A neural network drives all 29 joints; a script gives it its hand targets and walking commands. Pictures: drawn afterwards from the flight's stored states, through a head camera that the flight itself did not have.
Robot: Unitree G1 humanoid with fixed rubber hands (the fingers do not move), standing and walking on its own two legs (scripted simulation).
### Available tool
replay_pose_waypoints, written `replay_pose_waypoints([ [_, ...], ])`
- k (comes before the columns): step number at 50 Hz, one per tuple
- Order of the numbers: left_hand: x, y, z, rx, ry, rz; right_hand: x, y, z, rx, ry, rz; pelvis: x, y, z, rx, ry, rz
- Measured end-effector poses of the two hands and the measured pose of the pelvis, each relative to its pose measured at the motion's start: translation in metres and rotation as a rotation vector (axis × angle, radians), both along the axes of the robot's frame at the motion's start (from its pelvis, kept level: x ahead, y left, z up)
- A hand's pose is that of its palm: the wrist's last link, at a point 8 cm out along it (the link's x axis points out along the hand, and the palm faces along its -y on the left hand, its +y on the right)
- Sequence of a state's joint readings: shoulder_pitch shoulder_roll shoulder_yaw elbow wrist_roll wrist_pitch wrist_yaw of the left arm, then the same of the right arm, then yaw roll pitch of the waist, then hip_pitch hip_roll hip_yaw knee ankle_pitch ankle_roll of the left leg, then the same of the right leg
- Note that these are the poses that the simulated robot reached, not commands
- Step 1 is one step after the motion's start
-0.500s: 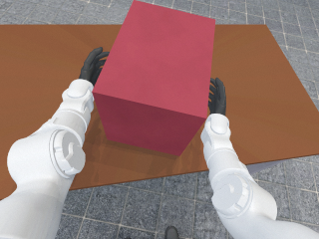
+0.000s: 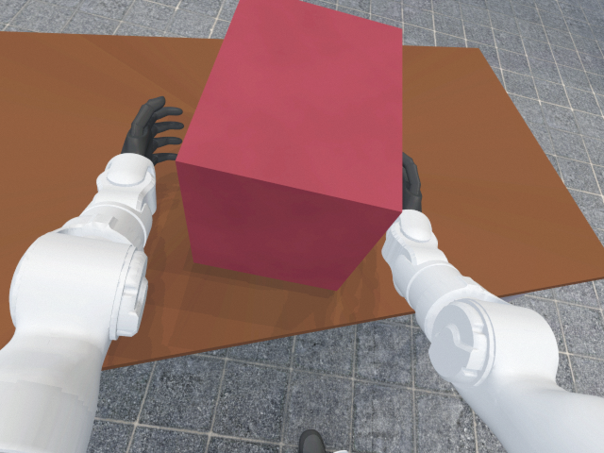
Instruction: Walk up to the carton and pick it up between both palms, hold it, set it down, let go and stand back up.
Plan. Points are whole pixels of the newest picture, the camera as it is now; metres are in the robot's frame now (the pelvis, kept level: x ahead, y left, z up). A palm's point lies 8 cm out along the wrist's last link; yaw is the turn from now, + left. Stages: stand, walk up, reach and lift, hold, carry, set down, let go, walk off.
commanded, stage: set down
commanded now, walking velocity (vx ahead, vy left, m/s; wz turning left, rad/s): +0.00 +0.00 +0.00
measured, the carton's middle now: (294, 149) +0.54 -0.06 +0.01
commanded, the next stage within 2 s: none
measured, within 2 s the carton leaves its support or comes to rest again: neither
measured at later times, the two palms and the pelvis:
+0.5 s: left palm (88, 71) +0.51 +0.17 +0.17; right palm (468, 176) +0.40 -0.23 +0.12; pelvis -0.02 +0.00 +0.00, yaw +1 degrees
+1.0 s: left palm (88, 93) +0.49 +0.17 +0.16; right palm (469, 169) +0.40 -0.22 +0.14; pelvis -0.03 -0.03 +0.01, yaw +1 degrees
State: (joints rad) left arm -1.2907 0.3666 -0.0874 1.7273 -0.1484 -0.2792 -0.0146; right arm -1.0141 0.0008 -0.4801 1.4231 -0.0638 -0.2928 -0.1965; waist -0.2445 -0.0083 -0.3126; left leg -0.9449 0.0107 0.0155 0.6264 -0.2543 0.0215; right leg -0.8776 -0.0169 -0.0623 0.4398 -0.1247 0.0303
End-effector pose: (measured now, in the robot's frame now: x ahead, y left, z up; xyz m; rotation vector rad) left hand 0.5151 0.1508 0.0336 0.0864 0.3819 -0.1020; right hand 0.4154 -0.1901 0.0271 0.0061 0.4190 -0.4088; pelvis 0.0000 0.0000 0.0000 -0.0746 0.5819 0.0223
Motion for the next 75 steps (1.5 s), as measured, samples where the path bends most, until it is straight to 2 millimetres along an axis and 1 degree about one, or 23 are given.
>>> replay_pose_waypoints([
  [3, 0.002, 0.011, 0.014, -0.003, -0.027, 0.023, 0.002, -0.004, 0.014, 0.003, -0.024, -0.017, -0.001, 0.004, -0.002, -0.004, -0.012, -0.006],
  [8, 0.004, 0.029, 0.050, 0.039, -0.074, 0.035, 0.003, -0.011, 0.041, 0.002, -0.041, -0.020, -0.005, 0.009, -0.002, -0.006, -0.062, 0.000],
  [12, 0.001, 0.036, 0.078, 0.064, -0.097, 0.048, 0.001, -0.014, 0.060, 0.019, -0.046, -0.010, -0.009, 0.011, -0.001, -0.006, -0.104, 0.007],
  [16, -0.002, 0.035, 0.101, 0.063, -0.120, 0.061, -0.001, -0.018, 0.076, 0.027, -0.058, 0.004, -0.013, 0.010, -0.001, 0.000, -0.133, 0.010],
  [19, -0.003, 0.032, 0.115, 0.057, -0.130, 0.068, -0.004, -0.024, 0.083, 0.029, -0.057, 0.008, -0.016, 0.007, 0.000, 0.006, -0.147, 0.010],
  [25, -0.007, 0.020, 0.134, 0.025, -0.132, 0.083, -0.010, -0.038, 0.093, 0.034, -0.058, -0.004, -0.022, -0.002, 0.002, 0.020, -0.157, 0.002],
  [29, -0.008, 0.014, 0.142, -0.015, -0.121, 0.090, -0.012, -0.048, 0.101, 0.035, -0.074, -0.019, -0.025, -0.009, 0.004, 0.030, -0.167, -0.004],
  [35, -0.012, 0.008, 0.145, -0.033, -0.096, 0.075, -0.015, -0.057, 0.116, 0.032, -0.119, -0.040, -0.029, -0.017, 0.009, 0.042, -0.193, -0.007],
  [40, -0.018, 0.010, 0.138, -0.044, -0.072, 0.074, -0.015, -0.055, 0.120, 0.034, -0.124, -0.043, -0.032, -0.022, 0.011, 0.049, -0.210, -0.008],
  [44, -0.021, 0.014, 0.133, -0.044, -0.065, 0.078, -0.014, -0.046, 0.119, 0.033, -0.116, -0.032, -0.032, -0.025, 0.011, 0.049, -0.218, -0.006],
  [53, -0.025, 0.026, 0.122, -0.047, -0.053, 0.088, -0.011, -0.017, 0.107, 0.032, -0.089, 0.003, -0.028, -0.027, 0.012, 0.043, -0.225, 0.000],
  [59, -0.028, 0.030, 0.115, -0.037, -0.055, 0.069, -0.012, -0.008, 0.103, 0.020, -0.097, 0.010, -0.023, -0.025, 0.015, 0.038, -0.249, 0.001],
  [67, -0.036, 0.028, 0.102, -0.017, -0.043, 0.038, -0.019, -0.013, 0.094, 0.035, -0.116, -0.018, -0.018, -0.020, 0.016, 0.033, -0.289, -0.003],
  [75, -0.044, 0.025, 0.097, -0.010, -0.046, 0.013, -0.032, -0.025, 0.085, 0.046, -0.137, -0.042, -0.015, -0.015, 0.018, 0.031, -0.327, -0.017],
])
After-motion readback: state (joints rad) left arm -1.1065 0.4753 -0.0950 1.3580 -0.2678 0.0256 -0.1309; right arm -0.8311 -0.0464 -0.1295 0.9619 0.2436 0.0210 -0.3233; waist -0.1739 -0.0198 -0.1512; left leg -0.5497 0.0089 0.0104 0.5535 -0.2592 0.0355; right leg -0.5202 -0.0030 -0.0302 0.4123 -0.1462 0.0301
